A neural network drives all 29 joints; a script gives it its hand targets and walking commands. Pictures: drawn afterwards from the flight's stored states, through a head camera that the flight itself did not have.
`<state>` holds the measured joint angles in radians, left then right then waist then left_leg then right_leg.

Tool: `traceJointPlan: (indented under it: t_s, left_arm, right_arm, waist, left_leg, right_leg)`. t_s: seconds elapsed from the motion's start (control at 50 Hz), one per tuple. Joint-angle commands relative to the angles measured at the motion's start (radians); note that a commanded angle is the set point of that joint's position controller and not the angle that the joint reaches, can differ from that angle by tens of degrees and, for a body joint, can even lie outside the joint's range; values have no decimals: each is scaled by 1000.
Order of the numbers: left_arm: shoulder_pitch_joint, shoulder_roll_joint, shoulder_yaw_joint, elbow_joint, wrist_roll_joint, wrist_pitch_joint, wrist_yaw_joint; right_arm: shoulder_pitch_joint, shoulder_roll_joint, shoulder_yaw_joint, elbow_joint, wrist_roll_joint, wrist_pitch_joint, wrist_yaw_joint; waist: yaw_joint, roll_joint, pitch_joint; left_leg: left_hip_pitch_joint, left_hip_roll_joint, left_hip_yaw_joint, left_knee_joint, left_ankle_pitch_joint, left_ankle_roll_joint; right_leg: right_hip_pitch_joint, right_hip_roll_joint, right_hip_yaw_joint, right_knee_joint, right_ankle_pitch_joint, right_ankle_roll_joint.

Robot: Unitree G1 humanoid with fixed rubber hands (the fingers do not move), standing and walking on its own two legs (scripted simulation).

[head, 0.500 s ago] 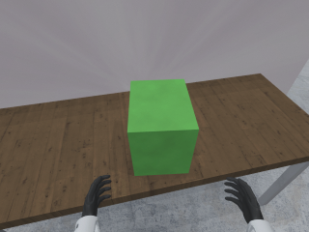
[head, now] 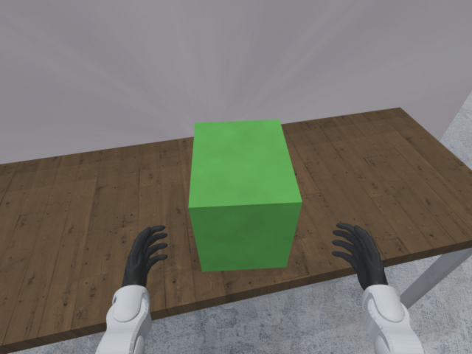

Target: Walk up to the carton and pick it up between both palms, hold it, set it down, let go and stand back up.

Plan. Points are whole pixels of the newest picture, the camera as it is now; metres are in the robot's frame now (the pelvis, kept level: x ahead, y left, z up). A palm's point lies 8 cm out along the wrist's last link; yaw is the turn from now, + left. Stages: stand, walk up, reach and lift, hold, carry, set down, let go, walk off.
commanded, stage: reach and lift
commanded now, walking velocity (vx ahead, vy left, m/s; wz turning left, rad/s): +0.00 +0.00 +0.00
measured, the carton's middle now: (240, 195) +0.45 +0.03 -0.02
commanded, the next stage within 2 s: none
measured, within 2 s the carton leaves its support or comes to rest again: neither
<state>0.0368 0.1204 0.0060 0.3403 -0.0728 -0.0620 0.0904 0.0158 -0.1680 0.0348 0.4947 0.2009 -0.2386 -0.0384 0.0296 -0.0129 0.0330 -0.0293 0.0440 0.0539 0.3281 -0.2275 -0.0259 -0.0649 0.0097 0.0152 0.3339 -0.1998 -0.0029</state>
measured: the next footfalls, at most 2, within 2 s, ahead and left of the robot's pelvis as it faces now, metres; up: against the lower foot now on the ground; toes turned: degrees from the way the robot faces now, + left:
none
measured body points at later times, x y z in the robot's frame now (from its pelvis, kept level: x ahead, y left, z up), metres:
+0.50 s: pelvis -0.01 +0.00 +0.00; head +0.01 +0.01 +0.45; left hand +0.33 +0.20 +0.07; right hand +0.35 -0.18 +0.06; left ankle -0.03 +0.13 -0.75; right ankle -0.01 -0.12 -0.75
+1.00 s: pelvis -0.02 -0.01 +0.00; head +0.01 -0.01 +0.45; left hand +0.40 +0.21 +0.13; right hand +0.43 -0.18 +0.12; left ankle -0.03 +0.13 -0.75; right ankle -0.01 -0.12 -0.75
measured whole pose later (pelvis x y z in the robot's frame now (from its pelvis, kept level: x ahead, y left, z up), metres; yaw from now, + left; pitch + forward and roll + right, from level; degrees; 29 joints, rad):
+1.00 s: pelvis -0.02 -0.01 +0.00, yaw +0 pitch +5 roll -1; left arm -0.73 0.22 0.14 0.64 -0.11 0.32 0.07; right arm -0.78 -0.27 0.05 0.84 0.32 0.12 -0.13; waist 0.04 0.01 -0.04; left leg -0.26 0.06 0.04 0.36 -0.19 -0.03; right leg -0.26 0.03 0.00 0.30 -0.13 -0.01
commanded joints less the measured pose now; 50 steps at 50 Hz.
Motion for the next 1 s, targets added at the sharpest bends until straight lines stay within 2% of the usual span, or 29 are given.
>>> traceJointPlan:
  t_s: [0.0,0.18,0.42,0.68,0.98]
  left_arm:
    - [-202,41,33,-204,13,49,-7]
    - [-350,32,69,-285,28,210,-5]
    - [-589,55,102,-268,13,325,1]
    - [-878,143,159,-100,-5,380,-14]
    - [-1204,231,140,200,-53,325,-15]
  right_arm:
    - [-206,-96,-23,-183,20,14,-9]
    - [-376,-134,-44,-230,34,118,-24]
    - [-647,-183,-56,-159,56,199,-45]
    - [-948,-206,-34,-10,93,283,-83]
    - [-1264,-251,-24,222,130,318,-87]
  waist:
    - [-2,8,-169]
    - [7,21,-202]
    - [6,20,-334]
    - [9,-1,-455]
    - [8,8,-621]
  left_leg:
    - [61,-54,1,-17,360,-13]
    - [82,-45,6,-24,341,-13]
    - [75,-37,10,3,361,-9]
    - [-8,-52,21,20,350,11]
    - [-36,-57,9,70,427,-11]
  right_leg:
    - [33,21,18,-48,317,-4]
    - [-12,33,1,-64,246,-2]
    - [-24,49,-14,-49,245,9]
    - [27,46,-10,-22,332,39]
    - [2,53,-29,-2,426,41]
